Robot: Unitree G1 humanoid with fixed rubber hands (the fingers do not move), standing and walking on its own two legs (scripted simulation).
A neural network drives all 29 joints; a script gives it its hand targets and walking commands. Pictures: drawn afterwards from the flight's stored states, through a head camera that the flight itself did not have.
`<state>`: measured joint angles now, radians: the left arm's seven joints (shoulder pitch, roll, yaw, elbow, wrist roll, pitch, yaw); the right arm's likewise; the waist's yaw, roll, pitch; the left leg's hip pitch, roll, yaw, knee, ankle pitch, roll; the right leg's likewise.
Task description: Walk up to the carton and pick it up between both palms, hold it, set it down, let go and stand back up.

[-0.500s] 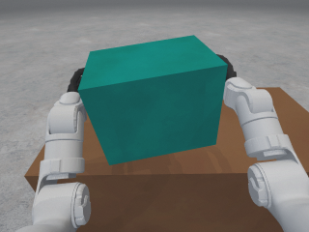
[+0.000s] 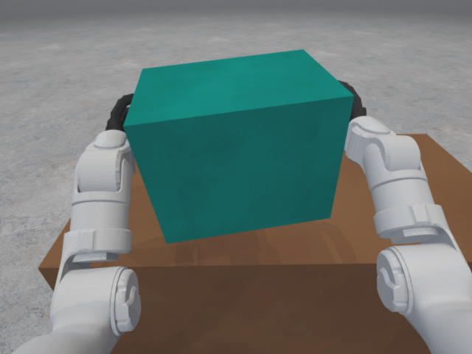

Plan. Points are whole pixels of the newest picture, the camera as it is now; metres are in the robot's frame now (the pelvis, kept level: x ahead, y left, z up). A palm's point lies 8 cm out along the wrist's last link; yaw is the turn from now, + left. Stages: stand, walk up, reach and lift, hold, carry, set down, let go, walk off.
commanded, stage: hold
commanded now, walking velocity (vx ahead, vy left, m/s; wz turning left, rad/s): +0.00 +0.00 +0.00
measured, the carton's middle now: (236, 143) +0.38 +0.02 +0.24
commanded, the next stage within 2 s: none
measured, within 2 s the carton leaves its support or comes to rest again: neither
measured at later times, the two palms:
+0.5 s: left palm (114, 150) +0.35 +0.21 +0.25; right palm (345, 127) +0.37 -0.16 +0.27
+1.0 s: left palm (119, 143) +0.36 +0.20 +0.25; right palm (345, 127) +0.38 -0.16 +0.26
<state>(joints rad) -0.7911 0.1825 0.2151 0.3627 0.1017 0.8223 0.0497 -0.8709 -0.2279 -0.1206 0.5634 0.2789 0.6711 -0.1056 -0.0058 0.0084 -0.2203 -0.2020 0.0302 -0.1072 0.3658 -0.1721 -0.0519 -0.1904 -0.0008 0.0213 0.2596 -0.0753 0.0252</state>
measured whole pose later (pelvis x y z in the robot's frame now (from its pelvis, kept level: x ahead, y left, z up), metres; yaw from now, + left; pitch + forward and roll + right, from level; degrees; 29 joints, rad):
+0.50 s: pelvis +0.00 +0.00 +0.00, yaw +0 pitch +0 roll -1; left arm -0.72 0.18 0.22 0.26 0.10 0.86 0.04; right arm -0.87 -0.24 -0.07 0.54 0.31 0.69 -0.12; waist -0.01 0.01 -0.21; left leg -0.20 0.03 -0.11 0.37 -0.17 -0.05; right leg -0.19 0.00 0.02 0.26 -0.07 0.03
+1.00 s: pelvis +0.01 +0.00 +0.00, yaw +0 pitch +1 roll -1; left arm -0.77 0.18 0.22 0.33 0.11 0.84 0.04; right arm -0.87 -0.24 -0.08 0.55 0.29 0.68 -0.11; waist -0.01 0.01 -0.21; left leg -0.20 0.03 -0.11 0.37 -0.18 -0.05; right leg -0.19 0.00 0.02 0.26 -0.08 0.03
